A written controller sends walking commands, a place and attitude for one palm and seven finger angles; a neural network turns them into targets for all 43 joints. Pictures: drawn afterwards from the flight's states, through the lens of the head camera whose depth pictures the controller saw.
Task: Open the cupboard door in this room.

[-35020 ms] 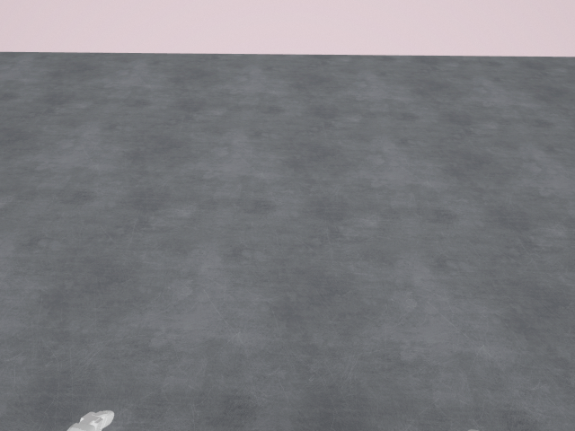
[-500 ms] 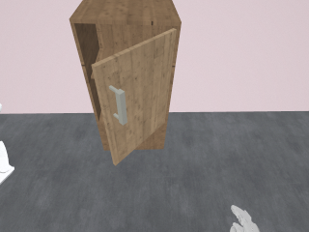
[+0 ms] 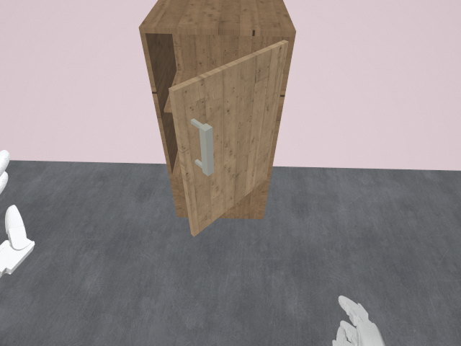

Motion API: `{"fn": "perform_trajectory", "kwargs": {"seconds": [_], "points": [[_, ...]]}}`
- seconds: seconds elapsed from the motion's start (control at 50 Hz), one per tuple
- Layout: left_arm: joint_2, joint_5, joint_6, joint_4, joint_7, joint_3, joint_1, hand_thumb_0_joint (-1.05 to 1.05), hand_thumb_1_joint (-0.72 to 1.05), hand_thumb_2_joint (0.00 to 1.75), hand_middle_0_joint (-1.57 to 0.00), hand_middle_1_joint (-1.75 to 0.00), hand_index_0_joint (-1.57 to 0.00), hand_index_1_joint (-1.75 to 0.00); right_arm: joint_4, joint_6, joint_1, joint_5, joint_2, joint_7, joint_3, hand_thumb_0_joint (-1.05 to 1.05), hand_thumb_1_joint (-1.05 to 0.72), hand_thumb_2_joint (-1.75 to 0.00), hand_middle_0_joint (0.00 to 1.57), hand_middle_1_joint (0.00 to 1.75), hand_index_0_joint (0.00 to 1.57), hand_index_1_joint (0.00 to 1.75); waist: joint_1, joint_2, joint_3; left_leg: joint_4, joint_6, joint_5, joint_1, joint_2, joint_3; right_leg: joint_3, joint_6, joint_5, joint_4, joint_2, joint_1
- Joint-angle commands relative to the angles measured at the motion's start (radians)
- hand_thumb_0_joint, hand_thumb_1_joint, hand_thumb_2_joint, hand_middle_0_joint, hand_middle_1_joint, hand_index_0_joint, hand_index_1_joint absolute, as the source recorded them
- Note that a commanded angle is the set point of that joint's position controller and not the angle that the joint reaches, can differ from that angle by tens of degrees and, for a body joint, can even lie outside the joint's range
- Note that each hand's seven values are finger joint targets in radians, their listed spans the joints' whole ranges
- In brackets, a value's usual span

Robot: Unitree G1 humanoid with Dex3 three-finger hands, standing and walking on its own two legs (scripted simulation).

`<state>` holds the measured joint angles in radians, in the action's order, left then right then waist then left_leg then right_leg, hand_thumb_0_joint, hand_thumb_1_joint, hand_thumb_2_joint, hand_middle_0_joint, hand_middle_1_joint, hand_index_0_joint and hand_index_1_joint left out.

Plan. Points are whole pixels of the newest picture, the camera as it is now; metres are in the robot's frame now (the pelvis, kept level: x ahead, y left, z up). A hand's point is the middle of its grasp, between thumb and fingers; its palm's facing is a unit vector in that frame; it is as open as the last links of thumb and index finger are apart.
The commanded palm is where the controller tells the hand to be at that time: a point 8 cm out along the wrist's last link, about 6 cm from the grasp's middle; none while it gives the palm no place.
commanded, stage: stop stepping back and stand still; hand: left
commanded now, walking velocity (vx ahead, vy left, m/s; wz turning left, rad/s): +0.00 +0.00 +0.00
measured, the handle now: (201, 147) +0.59 +0.12 +0.00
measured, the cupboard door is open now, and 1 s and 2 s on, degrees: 46 46 46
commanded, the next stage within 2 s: let the arm hang, fingers relaxed in 0.28 s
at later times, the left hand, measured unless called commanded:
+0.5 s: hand (71, 287) +0.20 +0.28 +0.01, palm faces +0.16 -0.86 -0.49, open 7.4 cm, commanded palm none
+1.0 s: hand out of the picture -0.02 +0.22 -0.16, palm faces +0.07 -0.95 -0.30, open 7.3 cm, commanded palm none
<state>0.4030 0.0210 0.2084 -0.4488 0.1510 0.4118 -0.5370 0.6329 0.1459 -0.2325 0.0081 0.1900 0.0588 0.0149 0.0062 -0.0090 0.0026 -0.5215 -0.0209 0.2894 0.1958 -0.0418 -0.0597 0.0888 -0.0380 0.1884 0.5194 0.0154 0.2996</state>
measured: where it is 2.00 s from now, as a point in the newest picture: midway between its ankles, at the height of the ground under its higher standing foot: outside the picture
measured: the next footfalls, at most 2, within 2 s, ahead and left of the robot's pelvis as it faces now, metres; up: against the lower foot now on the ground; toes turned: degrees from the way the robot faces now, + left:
none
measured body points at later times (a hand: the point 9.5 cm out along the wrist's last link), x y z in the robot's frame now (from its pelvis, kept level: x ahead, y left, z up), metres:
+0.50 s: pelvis -0.01 +0.02 +0.00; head +0.00 +0.00 +0.44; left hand +0.19 +0.32 +0.04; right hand +0.14 -0.23 -0.12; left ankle +0.00 +0.13 -0.73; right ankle +0.06 -0.09 -0.73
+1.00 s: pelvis -0.02 +0.00 +0.00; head +0.00 -0.01 +0.45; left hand -0.02 +0.27 -0.14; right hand -0.03 -0.24 -0.16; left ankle +0.00 +0.13 -0.73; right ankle +0.06 -0.09 -0.73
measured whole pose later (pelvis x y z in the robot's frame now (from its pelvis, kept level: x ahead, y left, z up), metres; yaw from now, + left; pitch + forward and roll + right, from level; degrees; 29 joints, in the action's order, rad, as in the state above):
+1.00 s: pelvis -0.02 +0.00 +0.00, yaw +3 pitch -1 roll +0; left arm 0.25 -0.01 -0.03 1.11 0.01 0.03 -0.25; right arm 1.09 -0.04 -0.32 0.03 0.19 0.01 -0.02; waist 0.00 0.02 -0.06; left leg -0.47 -0.02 0.22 0.22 -0.02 -0.01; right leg 0.14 -0.04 0.13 0.44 0.03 0.29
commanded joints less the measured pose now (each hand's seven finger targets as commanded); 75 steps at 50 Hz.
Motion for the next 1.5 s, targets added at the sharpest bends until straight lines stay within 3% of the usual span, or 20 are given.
{"fn": "perform_trajectory", "kwargs": {"seconds": [0.0, 0.08, 0.22, 0.34, 0.36, 0.38, 0.42, 0.44, 0.46, 0.5, 0.54, 0.58, 0.64, 0.7, 0.72, 0.74, 0.84, 0.88, 1.12, 1.48], "points": [[0.163, 0.003, 0.049, -0.142, 0.017, 0.110, 0.082, 0.00, 0.90, 0.90, -0.20, -0.30, -0.20, -0.30, -0.136, 0.044, 0.073, -0.006, 0.131, 0.008, -0.044, 0.00, -0.90, -0.90, 0.20, 0.30, 0.20, 0.30, -0.013, -0.002, -0.004, 0.094, 0.049, 0.067, 0.112, -0.008, 0.044, -0.189, 0.024, 0.199, -0.209, 0.085, -0.049], [0.167, 0.000, 0.043, -0.167, 0.015, 0.109, 0.093, 0.00, 0.90, 0.90, -0.20, -0.30, -0.20, -0.30, -0.142, 0.040, 0.084, -0.005, 0.130, 0.012, -0.041, 0.00, -0.90, -0.90, 0.20, 0.30, 0.20, 0.30, -0.010, 0.034, 0.003, 0.157, 0.050, 0.074, 0.110, -0.023, 0.065, -0.148, 0.035, 0.203, -0.197, 0.060, -0.059], [0.166, -0.008, 0.048, -0.230, 0.019, 0.113, 0.065, 0.00, 0.90, 0.90, -0.20, -0.30, -0.20, -0.30, -0.158, 0.048, 0.086, -0.006, 0.135, 0.017, -0.043, 0.00, -0.90, -0.90, 0.20, 0.30, 0.20, 0.30, 0.003, 0.123, 0.053, 0.239, 0.051, -0.032, 0.175, -0.055, 0.092, -0.071, 0.050, -0.068, -0.062, 0.017, -0.225], [0.163, 0.001, 0.054, -0.195, 0.020, 0.121, 0.010, 0.00, 0.90, 0.90, -0.20, -0.30, -0.20, -0.30, -0.152, 0.048, 0.079, -0.005, 0.135, 0.012, -0.052, 0.00, -0.90, -0.90, 0.20, 0.30, 0.20, 0.30, -0.003, 0.068, 0.057, 0.169, 0.032, -0.096, 0.135, -0.023, 0.056, -0.104, 0.035, -0.142, -0.115, 0.045, -0.211], [-0.008, -0.044, -0.060, 0.591, -0.116, -0.345, 0.110, 0.00, 0.90, 0.90, -0.20, -0.30, -0.20, -0.30, 0.114, 0.102, 0.125, -0.021, 0.260, -0.068, -0.105, 0.00, -0.90, -0.90, 0.20, 0.30, 0.20, 0.30, -0.063, 0.038, -0.020, -0.014, 0.029, -0.275, 0.127, -0.043, 0.075, -0.068, 0.011, -0.200, -0.007, 0.108, -0.010], [0.001, -0.055, -0.158, 0.614, -0.146, -0.285, 0.135, 0.00, 0.90, 0.90, -0.20, -0.30, -0.20, -0.30, 0.111, 0.003, 0.043, -0.010, 0.281, -0.076, -0.113, 0.00, -0.90, -0.90, 0.20, 0.30, 0.20, 0.30, -0.041, 0.045, 0.028, 0.023, 0.034, -0.366, 0.104, -0.063, 0.097, -0.111, -0.007, -0.175, -0.011, 0.122, 0.006], [-0.028, -0.057, -0.195, 0.626, -0.152, -0.284, 0.162, 0.00, 0.90, 0.90, -0.20, -0.30, -0.20, -0.30, 0.085, -0.044, 0.048, -0.002, 0.256, -0.068, -0.100, 0.00, -0.90, -0.90, 0.20, 0.30, 0.20, 0.30, -0.033, 0.073, 0.032, 0.083, 0.079, -0.307, 0.185, -0.111, 0.156, -0.052, 0.001, -0.012, 0.080, 0.063, -0.004], [-0.026, -0.058, -0.197, 0.672, -0.153, -0.291, 0.194, 0.00, 0.90, 0.90, -0.20, -0.30, -0.20, -0.30, 0.083, -0.058, 0.072, 0.005, 0.257, -0.066, -0.089, 0.00, -0.90, -0.90, 0.20, 0.30, 0.20, 0.30, -0.023, 0.064, 0.025, 0.113, 0.100, -0.275, 0.229, -0.125, 0.193, -0.061, 0.004, 0.024, 0.112, 0.048, -0.026], [-0.005, -0.062, -0.195, 0.722, -0.152, -0.297, 0.217, 0.00, 0.90, 0.90, -0.20, -0.30, -0.20, -0.30, 0.083, -0.069, 0.083, 0.011, 0.259, -0.066, -0.083, 0.00, -0.90, -0.90, 0.20, 0.30, 0.20, 0.30, -0.012, -0.001, 0.043, 0.110, 0.103, -0.281, 0.227, -0.120, 0.201, -0.075, 0.000, 0.013, 0.101, 0.043, -0.067], [0.023, -0.067, -0.194, 0.841, -0.152, -0.303, 0.244, 0.00, 0.90, 0.90, -0.20, -0.30, -0.20, -0.30, 0.106, -0.087, 0.081, 0.015, 0.256, -0.064, -0.077, 0.00, -0.90, -0.90, 0.20, 0.30, 0.20, 0.30, -0.002, -0.147, 0.074, 0.053, 0.087, -0.200, 0.194, -0.071, 0.160, -0.109, -0.015, -0.066, 0.014, 0.094, -0.106], [0.050, -0.063, -0.198, 0.958, -0.151, -0.318, 0.302, 0.00, 0.90, 0.90, -0.20, -0.30, -0.20, -0.30, 0.140, -0.111, 0.051, 0.011, 0.237, -0.063, -0.070, 0.00, -0.90, -0.90, 0.20, 0.30, 0.20, 0.30, -0.022, -0.231, 0.094, -0.009, 0.064, -0.101, 0.107, -0.002, 0.096, -0.168, -0.048, -0.056, -0.080, 0.171, -0.066], [0.035, -0.054, -0.210, 1.057, -0.145, -0.341, 0.346, 0.00, 0.90, 0.90, -0.20, -0.30, -0.20, -0.30, 0.183, -0.134, 0.030, 0.017, 0.198, -0.063, -0.057, 0.00, -0.90, -0.90, 0.20, 0.30, 0.20, 0.30, -0.034, -0.118, 0.062, -0.015, 0.057, -0.053, 0.054, 0.012, 0.072, -0.180, -0.058, 0.079, -0.136, 0.188, 0.005], [0.009, -0.047, -0.215, 1.183, -0.141, -0.360, 0.354, 0.00, 0.90, 0.90, -0.20, -0.30, -0.20, -0.30, 0.233, -0.149, 0.032, 0.023, 0.167, -0.064, -0.041, 0.00, -0.90, -0.90, 0.20, 0.30, 0.20, 0.30, -0.023, 0.080, 0.009, 0.075, 0.057, -0.008, 0.093, -0.007, 0.103, -0.154, -0.027, 0.224, -0.152, 0.140, 0.004], [-0.010, -0.042, -0.208, 1.295, -0.138, -0.363, 0.323, 0.00, 0.90, 0.90, -0.20, -0.30, -0.20, -0.30, 0.280, -0.151, 0.011, 0.020, 0.163, -0.056, -0.041, 0.00, -0.90, -0.90, 0.20, 0.30, 0.20, 0.30, -0.010, 0.125, 0.025, 0.129, 0.055, 0.039, 0.125, -0.023, 0.122, -0.141, -0.018, 0.197, -0.164, 0.121, -0.077], [-0.028, -0.043, -0.206, 1.316, -0.136, -0.351, 0.309, 0.00, 0.90, 0.90, -0.20, -0.30, -0.20, -0.30, 0.287, -0.152, 0.005, 0.024, 0.161, -0.053, -0.047, 0.00, -0.90, -0.90, 0.20, 0.30, 0.20, 0.30, -0.006, 0.172, 0.030, 0.138, 0.055, 0.058, 0.126, -0.025, 0.121, -0.133, -0.021, 0.187, -0.167, 0.119, -0.090], [-0.025, -0.041, -0.205, 1.345, -0.135, -0.353, 0.305, 0.00, 0.90, 0.90, -0.20, -0.30, -0.20, -0.30, 0.303, -0.154, -0.007, 0.024, 0.154, -0.052, -0.046, 0.00, -0.90, -0.90, 0.20, 0.30, 0.20, 0.30, -0.005, 0.176, 0.032, 0.143, 0.055, 0.065, 0.132, -0.025, 0.118, -0.131, -0.022, 0.181, -0.173, 0.119, -0.107], [-0.019, -0.037, -0.200, 1.440, -0.135, -0.355, 0.327, 0.00, 0.90, 0.90, -0.20, -0.30, -0.20, -0.30, 0.375, -0.162, -0.094, 0.018, 0.142, -0.047, -0.052, 0.00, -0.90, -0.90, 0.20, 0.30, 0.20, 0.30, -0.017, 0.016, -0.013, 0.134, 0.054, 0.047, 0.094, -0.020, 0.103, -0.129, -0.028, 0.243, -0.241, 0.137, -0.072], [-0.024, -0.036, -0.200, 1.465, -0.133, -0.356, 0.335, 0.00, 0.90, 0.90, -0.20, -0.30, -0.20, -0.30, 0.398, -0.163, -0.113, 0.018, 0.134, -0.046, -0.053, 0.00, -0.90, -0.90, 0.20, 0.30, 0.20, 0.30, -0.020, -0.001, -0.050, 0.142, 0.055, 0.037, 0.086, -0.026, 0.103, -0.120, -0.026, 0.256, -0.252, 0.135, -0.043], [-0.040, -0.036, -0.206, 1.534, -0.127, -0.352, 0.331, 0.00, 0.90, 0.90, -0.20, -0.30, -0.20, -0.30, 0.460, -0.158, -0.137, 0.022, 0.108, -0.042, -0.047, 0.00, -0.90, -0.90, 0.20, 0.30, 0.20, 0.30, -0.009, -0.017, -0.089, 0.196, 0.056, 0.050, 0.107, -0.030, 0.104, -0.103, -0.013, 0.256, -0.244, 0.121, -0.058], [-0.092, -0.033, -0.192, 1.559, -0.121, -0.360, 0.323, 0.00, 0.90, 0.90, -0.20, -0.30, -0.20, -0.30, 0.472, -0.144, -0.096, 0.018, 0.075, -0.032, -0.036, 0.00, -0.90, -0.90, 0.20, 0.30, 0.20, 0.30, -0.006, 0.039, -0.068, 0.220, 0.036, -0.103, 0.055, -0.049, 0.094, -0.083, -0.006, 0.041, -0.220, 0.117, -0.141]]}}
